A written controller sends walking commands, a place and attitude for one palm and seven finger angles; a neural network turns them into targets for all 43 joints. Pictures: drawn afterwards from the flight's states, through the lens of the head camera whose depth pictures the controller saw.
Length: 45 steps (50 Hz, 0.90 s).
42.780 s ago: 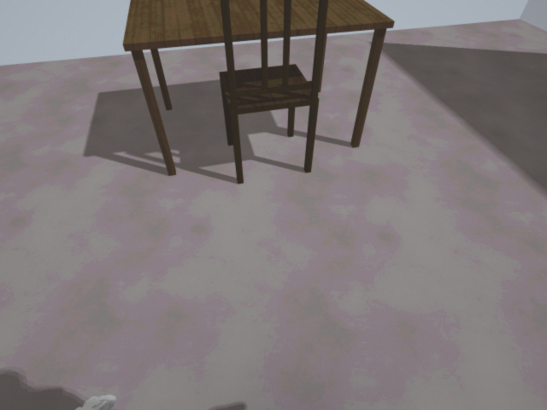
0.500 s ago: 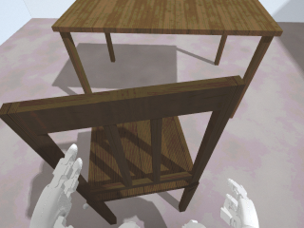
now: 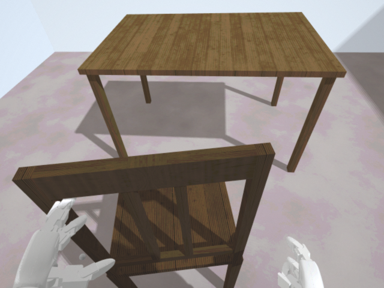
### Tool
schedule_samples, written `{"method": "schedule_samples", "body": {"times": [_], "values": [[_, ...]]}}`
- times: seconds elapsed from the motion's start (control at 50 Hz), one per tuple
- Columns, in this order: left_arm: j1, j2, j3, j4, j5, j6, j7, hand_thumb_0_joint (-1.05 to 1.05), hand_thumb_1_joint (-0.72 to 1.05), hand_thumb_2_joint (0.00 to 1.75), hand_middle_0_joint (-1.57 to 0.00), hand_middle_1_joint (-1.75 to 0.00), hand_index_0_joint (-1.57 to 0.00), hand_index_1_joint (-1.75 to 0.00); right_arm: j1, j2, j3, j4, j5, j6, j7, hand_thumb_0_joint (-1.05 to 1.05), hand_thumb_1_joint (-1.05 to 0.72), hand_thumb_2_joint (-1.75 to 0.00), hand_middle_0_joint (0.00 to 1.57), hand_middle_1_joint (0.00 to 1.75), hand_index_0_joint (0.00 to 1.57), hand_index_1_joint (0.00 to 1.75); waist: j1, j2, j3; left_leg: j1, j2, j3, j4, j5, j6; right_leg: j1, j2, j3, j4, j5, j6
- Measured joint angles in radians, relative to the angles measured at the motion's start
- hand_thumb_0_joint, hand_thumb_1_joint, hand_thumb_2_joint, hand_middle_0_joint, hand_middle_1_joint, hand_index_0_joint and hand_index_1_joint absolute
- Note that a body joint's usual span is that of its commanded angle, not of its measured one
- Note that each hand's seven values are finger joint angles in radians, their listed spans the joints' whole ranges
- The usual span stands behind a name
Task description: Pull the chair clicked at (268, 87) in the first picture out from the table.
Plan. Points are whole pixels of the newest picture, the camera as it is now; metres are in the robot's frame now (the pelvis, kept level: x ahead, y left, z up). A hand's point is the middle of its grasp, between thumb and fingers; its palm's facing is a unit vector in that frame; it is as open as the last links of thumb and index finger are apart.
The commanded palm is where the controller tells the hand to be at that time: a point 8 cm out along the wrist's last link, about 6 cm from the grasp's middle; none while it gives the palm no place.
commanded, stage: draw the hand back to the body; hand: left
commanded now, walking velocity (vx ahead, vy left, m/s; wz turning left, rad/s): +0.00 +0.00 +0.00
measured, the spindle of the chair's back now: (145, 229) +0.26 +0.14 -0.04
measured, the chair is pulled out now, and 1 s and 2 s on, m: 0.60 0.60 0.60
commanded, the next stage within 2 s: step back with the hand held close in 0.66 s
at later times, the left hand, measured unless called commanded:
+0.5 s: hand (66, 244) +0.17 +0.23 +0.10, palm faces +0.24 -0.85 -0.47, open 7.4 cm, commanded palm +0.14 +0.29 +0.19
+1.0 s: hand (56, 243) +0.17 +0.25 +0.10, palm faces +0.15 -0.85 -0.50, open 7.1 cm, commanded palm +0.12 +0.30 +0.19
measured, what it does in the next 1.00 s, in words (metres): stands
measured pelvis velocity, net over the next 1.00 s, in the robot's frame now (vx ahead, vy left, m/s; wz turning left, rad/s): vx -0.03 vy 0.00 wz -0.02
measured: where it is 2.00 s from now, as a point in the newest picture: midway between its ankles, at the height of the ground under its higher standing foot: outside the picture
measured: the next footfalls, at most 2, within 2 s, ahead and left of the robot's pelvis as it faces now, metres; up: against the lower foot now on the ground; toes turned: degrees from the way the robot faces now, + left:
right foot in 1.88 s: -0.24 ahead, -0.12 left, +0.00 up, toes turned -4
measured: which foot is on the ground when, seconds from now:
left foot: down 0.00-1.00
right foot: down 0.00-1.00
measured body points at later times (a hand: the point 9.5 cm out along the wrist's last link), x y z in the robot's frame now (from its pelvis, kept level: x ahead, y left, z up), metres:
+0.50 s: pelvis +0.00 -0.01 +0.01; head +0.00 -0.04 +0.46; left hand +0.15 +0.27 +0.12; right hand +0.20 -0.23 -0.07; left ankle -0.04 +0.14 -0.72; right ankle +0.00 -0.12 -0.72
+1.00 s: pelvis -0.03 +0.00 +0.02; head +0.03 -0.01 +0.46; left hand +0.15 +0.29 +0.13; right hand +0.17 -0.23 -0.07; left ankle -0.04 +0.14 -0.72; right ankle +0.00 -0.12 -0.72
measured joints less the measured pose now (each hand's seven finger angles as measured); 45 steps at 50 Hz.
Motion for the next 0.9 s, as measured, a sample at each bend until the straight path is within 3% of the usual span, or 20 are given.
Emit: {"method": "schedule_samples", "body": {"times": [0.16, 0.42, 0.8, 0.9], "values": [[-0.055, -0.004, 0.064, 0.051, -0.010, 0.011, 0.008, 0.00, 0.37, 0.65, -0.43, -0.30, -0.18, -0.20, -0.027, -0.008, -0.004, 0.053, -0.009, -0.034, 0.018, 0.02, -0.90, -0.90, 0.20, 0.30, 0.20, 0.30, 0.017, 0.006, 0.033, 0.085, 0.006, 0.005, -0.099, 0.043, -0.008, 0.071, 0.005, 0.001, -0.071, 0.028, -0.008], [-0.098, 0.028, 0.088, 0.073, -0.010, 0.060, 0.012, 0.01, 0.79, 0.85, -0.46, -0.39, -0.26, -0.27, -0.040, -0.039, -0.011, 0.091, -0.009, -0.090, 0.035, 0.02, -0.90, -0.90, 0.20, 0.30, 0.20, 0.30, 0.027, 0.001, 0.062, 0.138, 0.011, -0.002, -0.160, 0.072, -0.017, 0.124, 0.011, -0.008, -0.123, 0.049, -0.016], [-0.108, 0.018, 0.083, 0.077, 0.003, 0.055, 0.001, 0.01, 0.89, 0.90, -0.47, -0.41, -0.28, -0.31, -0.039, -0.023, 0.001, 0.105, -0.013, -0.099, 0.046, 0.02, -0.90, -0.90, 0.20, 0.30, 0.20, 0.30, 0.029, 0.002, 0.071, 0.142, 0.002, 0.008, -0.173, 0.084, -0.009, 0.125, 0.002, 0.002, -0.134, 0.063, -0.008], [-0.149, 0.060, 0.120, 0.105, -0.019, -0.003, -0.041, 0.01, 0.89, 0.90, -0.48, -0.42, -0.30, -0.30, -0.057, -0.029, -0.014, 0.051, 0.002, -0.038, 0.048, 0.02, -0.90, -0.90, 0.20, 0.30, 0.20, 0.30, 0.039, -0.010, 0.126, 0.117, 0.002, 0.016, -0.185, 0.109, -0.007, 0.102, 0.003, 0.011, -0.160, 0.098, -0.005]]}}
